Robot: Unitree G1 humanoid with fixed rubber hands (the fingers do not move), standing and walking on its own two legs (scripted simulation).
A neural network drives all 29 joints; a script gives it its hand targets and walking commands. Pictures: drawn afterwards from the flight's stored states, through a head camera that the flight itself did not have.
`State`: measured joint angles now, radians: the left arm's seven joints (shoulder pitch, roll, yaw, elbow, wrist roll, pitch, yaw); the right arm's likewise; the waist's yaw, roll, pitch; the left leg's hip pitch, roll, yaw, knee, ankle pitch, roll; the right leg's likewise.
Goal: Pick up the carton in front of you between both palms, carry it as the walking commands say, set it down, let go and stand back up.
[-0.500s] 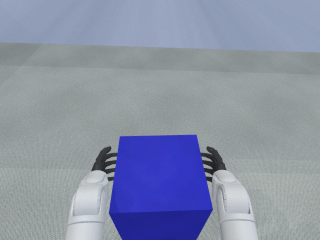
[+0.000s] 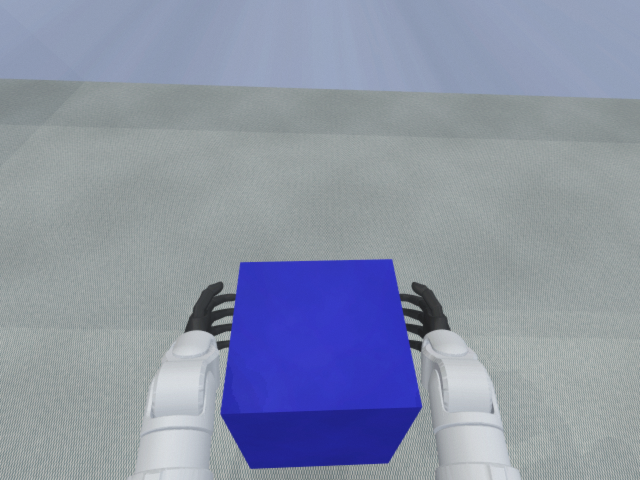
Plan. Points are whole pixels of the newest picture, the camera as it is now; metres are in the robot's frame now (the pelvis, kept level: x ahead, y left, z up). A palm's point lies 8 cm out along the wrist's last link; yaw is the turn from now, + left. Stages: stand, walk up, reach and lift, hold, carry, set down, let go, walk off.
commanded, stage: carry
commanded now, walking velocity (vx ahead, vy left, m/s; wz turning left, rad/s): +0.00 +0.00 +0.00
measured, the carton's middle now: (318, 368) +0.29 +0.00 -0.05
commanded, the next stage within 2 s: hold in 0.56 s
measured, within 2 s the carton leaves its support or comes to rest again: neither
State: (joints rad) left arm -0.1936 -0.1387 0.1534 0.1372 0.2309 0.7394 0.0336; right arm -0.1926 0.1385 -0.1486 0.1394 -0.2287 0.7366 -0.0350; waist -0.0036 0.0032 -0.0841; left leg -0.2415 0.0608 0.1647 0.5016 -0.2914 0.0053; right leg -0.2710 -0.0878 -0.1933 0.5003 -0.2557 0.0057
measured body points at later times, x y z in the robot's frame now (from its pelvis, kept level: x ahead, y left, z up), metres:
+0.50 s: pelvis -0.01 +0.00 +0.00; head -0.03 +0.00 +0.45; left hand +0.29 +0.15 +0.03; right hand +0.29 -0.15 +0.03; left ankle -0.02 +0.11 -0.74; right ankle +0.00 -0.12 -0.74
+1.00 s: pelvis -0.04 -0.02 +0.01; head -0.09 -0.02 +0.45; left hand +0.24 +0.16 +0.05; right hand +0.26 -0.15 +0.04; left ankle -0.02 +0.11 -0.74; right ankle +0.00 -0.14 -0.74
